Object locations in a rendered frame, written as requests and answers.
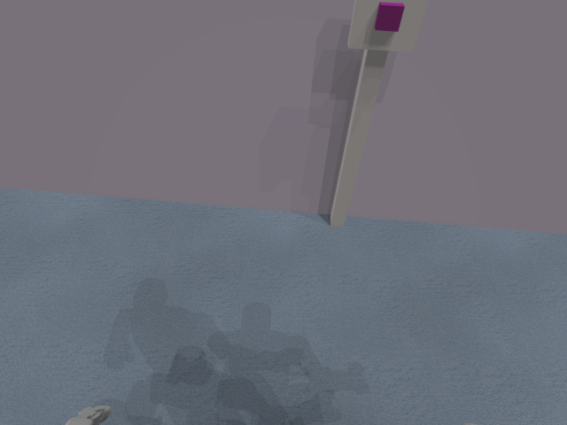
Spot panel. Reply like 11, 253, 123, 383
330, 0, 429, 227

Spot button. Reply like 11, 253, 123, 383
375, 2, 405, 32

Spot left robot hand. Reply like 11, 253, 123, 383
66, 406, 112, 425

